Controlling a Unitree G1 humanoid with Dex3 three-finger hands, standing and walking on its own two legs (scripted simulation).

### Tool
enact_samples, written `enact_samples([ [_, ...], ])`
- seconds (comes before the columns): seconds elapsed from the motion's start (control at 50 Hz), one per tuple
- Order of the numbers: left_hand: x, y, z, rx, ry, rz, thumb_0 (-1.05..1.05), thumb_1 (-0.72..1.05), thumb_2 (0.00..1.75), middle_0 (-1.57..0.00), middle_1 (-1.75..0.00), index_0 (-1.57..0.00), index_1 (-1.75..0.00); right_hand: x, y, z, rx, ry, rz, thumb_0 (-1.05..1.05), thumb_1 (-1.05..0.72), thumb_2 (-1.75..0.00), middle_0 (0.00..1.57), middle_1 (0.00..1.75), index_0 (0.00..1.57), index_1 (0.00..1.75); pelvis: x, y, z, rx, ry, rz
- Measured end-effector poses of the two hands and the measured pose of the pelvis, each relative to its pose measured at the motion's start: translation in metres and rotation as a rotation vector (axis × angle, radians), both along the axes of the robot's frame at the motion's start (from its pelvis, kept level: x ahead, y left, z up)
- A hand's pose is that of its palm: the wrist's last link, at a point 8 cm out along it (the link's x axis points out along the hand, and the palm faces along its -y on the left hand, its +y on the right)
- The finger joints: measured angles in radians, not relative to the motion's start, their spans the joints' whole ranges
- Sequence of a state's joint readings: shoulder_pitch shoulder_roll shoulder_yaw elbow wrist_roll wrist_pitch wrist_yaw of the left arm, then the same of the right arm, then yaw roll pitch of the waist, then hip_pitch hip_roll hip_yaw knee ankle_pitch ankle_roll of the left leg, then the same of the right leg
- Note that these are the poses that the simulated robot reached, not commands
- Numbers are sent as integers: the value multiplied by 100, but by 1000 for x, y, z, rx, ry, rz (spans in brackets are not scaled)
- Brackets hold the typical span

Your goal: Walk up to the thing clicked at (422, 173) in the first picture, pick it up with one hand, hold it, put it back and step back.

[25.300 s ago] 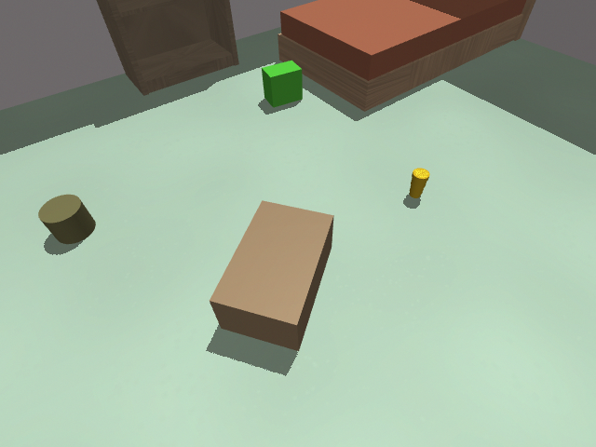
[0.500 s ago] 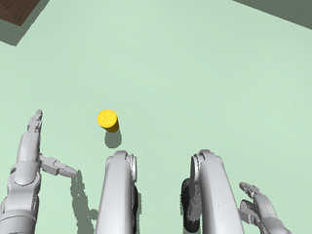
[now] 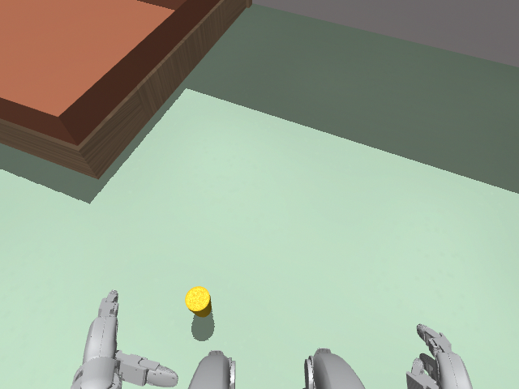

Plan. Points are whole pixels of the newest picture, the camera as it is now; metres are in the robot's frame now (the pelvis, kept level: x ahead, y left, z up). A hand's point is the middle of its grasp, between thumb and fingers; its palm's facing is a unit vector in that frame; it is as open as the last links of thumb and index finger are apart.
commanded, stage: home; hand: left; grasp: from the side
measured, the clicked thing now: (200, 304) +0.41 +0.21 -0.60
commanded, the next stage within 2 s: stand in 1.92 s
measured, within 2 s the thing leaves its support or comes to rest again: neither
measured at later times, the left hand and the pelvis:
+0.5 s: hand (130, 363) +0.18 +0.19 -0.01, palm faces +0.13 -0.95 -0.29, open 17.6 cm; pelvis +0.02 +0.01 +0.05, yaw +1 degrees
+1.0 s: hand (135, 368) +0.17 +0.18 +0.00, palm faces +0.12 -0.95 -0.29, open 17.6 cm; pelvis +0.01 +0.00 +0.05, yaw +1 degrees
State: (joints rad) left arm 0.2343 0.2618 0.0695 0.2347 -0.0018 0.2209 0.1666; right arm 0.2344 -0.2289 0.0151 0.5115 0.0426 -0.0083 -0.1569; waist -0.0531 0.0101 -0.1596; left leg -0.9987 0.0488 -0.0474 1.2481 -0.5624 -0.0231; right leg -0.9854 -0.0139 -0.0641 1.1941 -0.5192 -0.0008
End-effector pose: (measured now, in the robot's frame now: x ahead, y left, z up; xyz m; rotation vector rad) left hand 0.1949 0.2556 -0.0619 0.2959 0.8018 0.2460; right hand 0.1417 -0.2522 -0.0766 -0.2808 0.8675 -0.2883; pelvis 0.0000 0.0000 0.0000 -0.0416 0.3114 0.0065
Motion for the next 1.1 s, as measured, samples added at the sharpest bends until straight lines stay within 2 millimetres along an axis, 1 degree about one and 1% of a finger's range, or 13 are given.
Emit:
enact_samples([
  [0.1,-10,-8,41,-11,-24,-2,-1,-54,5,-6,-6,-6,-6,3,9,28,9,-61,-15,1,-90,-90,20,30,21,31,10,4,24,0,-64,2],
  [0.18,-16,-14,71,-15,-66,-13,-1,-55,5,-6,-6,-5,-6,11,17,44,21,-123,-14,1,-89,-90,20,30,21,31,17,8,37,0,-106,3],
  [0.22,-19,-16,80,-19,-81,-16,-1,-55,4,-6,-5,-5,-6,17,21,50,27,-152,-6,1,-89,-90,20,30,21,31,19,9,41,1,-124,3],
  [0.28,-25,-17,89,-28,-93,-15,-1,-56,4,-5,-5,-5,-6,24,27,58,35,-187,12,1,-89,-90,20,30,21,31,20,10,45,2,-143,3],
  [0.38,-33,-17,90,-42,-83,-4,-1,-57,3,-5,-5,-5,-5,34,32,67,35,-224,55,1,-89,-90,20,30,21,31,19,9,49,5,-162,8],
  [0.48,-38,-16,85,-51,-60,5,-1,-57,3,-5,-5,-5,-5,37,31,71,21,-229,81,1,-89,-90,20,30,21,31,17,8,50,5,-172,12],
  [0.7,-34,-21,90,-56,-88,-10,-1,-58,2,-5,-5,-5,-5,23,22,70,13,-210,64,1,-89,-90,20,30,21,30,14,5,53,6,-191,12],
  [0.84,-39,-24,89,-59,-76,-12,-1,-58,3,-5,-5,-5,-5,15,19,68,20,-194,59,1,-90,-90,20,30,21,30,11,2,54,10,-191,10],
  [0.96,-43,-25,88,-59,-71,-10,-1,-58,3,-5,-5,-5,-5,13,18,67,17,-195,59,1,-90,-90,20,30,21,30,8,1,54,11,-194,10],
  [1.1,-43,-25,89,-61,-84,-11,-1,-57,4,-5,-5,-5,-6,15,18,70,13,-213,63,1,-90,-90,20,30,21,30,6,1,54,11,-199,10],
])
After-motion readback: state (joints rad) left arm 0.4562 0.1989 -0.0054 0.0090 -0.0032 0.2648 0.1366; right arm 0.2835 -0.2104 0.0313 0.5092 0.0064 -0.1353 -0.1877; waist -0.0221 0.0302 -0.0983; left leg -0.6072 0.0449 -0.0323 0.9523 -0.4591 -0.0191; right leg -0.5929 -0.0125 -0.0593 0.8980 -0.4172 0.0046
